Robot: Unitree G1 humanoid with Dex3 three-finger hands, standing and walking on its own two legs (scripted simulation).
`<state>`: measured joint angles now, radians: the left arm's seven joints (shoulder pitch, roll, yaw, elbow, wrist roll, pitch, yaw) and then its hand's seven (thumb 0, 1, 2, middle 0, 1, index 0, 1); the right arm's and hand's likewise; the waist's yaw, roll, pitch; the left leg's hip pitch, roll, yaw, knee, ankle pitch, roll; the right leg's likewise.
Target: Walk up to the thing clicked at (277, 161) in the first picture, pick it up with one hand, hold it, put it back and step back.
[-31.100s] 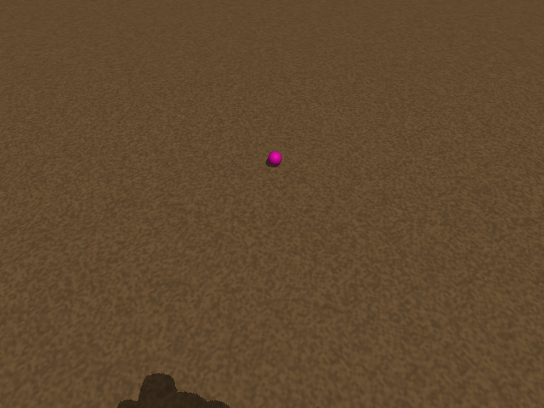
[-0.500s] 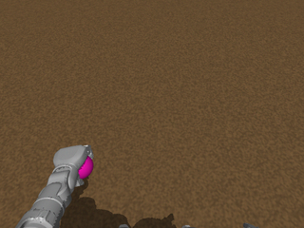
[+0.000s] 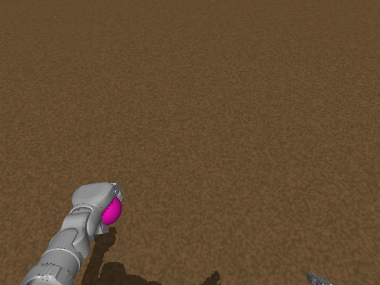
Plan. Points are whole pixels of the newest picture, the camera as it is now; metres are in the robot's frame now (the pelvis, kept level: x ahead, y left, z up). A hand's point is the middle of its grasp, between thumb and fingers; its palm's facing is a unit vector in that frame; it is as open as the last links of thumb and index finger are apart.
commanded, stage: hold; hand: left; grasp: from above
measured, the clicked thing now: (105, 209) +0.32 +0.22 -0.07
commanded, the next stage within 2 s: crouch in 1.46 s
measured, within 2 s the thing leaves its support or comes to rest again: neither
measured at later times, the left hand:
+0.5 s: hand (97, 221) +0.28 +0.22 -0.04, palm faces -0.44 -0.07 -0.89, open 9.7 cm
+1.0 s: hand (94, 223) +0.27 +0.22 -0.02, palm faces -0.44 -0.07 -0.89, open 9.7 cm
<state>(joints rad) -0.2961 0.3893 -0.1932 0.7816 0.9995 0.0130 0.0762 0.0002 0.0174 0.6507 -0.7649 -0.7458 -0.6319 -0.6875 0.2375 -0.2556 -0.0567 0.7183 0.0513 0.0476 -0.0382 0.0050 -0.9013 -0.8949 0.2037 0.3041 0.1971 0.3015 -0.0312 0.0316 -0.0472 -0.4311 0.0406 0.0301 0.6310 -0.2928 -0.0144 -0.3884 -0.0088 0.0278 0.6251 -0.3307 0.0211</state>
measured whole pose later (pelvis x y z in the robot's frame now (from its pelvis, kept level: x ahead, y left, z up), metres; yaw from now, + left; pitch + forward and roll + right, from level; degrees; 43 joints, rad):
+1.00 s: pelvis -0.02 +0.00 +0.01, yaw +0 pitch +0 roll +0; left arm -0.22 0.40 -0.21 0.61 0.98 0.01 -0.04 0.00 0.03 0.66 -0.74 -0.77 -0.61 -0.71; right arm 0.18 -0.25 -0.02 0.69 0.07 0.06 -0.06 0.01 -0.91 -0.90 0.20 0.30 0.20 0.30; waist 0.00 0.05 0.00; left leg -0.29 0.04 0.04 0.49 -0.21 -0.01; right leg -0.26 -0.01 0.03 0.51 -0.25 0.02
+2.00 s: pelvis -0.02 +0.00 -0.02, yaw +1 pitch +9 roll +0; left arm -0.34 0.36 -0.19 0.94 1.11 -0.05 0.23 0.02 0.05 0.64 -0.71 -0.78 -0.59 -0.71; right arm 0.18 -0.26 -0.06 0.71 0.02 0.06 -0.02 0.00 -0.89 -0.90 0.20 0.30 0.20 0.30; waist -0.04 0.00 -0.05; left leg -0.63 0.04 0.00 0.78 -0.31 -0.02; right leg -0.58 -0.01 0.01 0.78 -0.36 0.02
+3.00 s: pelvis -0.08 +0.00 -0.33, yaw -4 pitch +37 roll -6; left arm -0.75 0.51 0.02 1.26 1.19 -0.09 0.43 0.01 0.01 0.63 -0.78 -0.72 -0.65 -0.68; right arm 0.11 -0.23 -0.04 0.76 -0.11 -0.06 0.06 0.00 -0.91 -0.90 0.20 0.30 0.20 0.30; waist -0.15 0.00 -0.16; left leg -2.09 0.05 -0.11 2.09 -0.65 -0.03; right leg -1.99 0.03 -0.04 2.06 -0.72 0.03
